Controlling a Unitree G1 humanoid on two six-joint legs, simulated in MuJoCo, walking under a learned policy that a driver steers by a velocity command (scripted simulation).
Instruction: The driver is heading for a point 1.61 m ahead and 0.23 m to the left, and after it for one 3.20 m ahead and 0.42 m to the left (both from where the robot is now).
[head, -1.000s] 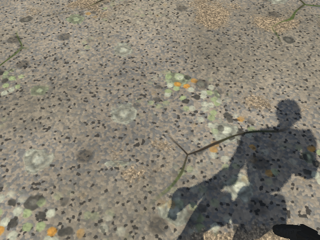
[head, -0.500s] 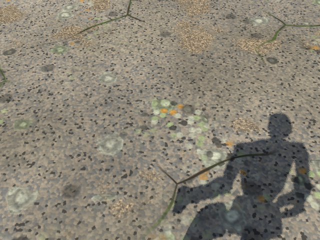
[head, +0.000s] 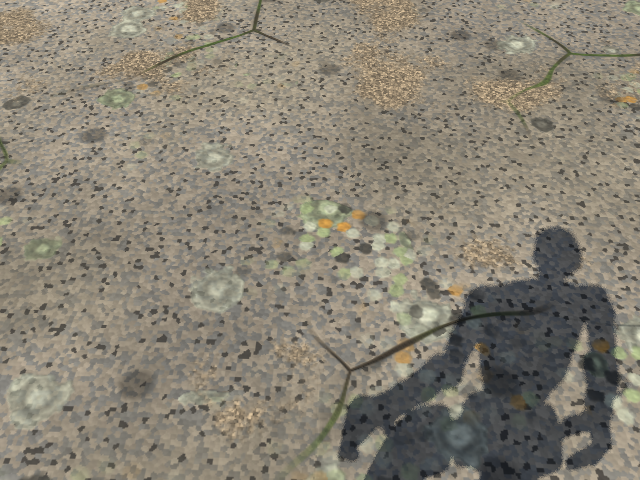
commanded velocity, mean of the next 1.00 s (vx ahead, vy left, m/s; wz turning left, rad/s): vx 0.01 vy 0.00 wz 0.00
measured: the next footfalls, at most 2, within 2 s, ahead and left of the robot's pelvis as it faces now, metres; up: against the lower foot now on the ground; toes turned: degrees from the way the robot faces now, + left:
right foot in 1.64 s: +0.44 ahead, -0.10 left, +0.00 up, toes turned -1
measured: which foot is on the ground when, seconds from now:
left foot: down 0.00-1.00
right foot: down 0.00-1.00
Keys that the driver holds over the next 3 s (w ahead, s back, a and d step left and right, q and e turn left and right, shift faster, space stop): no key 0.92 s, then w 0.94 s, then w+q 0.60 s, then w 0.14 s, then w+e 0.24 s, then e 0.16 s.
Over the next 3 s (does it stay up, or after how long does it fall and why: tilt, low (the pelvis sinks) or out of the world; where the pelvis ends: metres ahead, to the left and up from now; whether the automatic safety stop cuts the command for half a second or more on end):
stays up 1.02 0.12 0.01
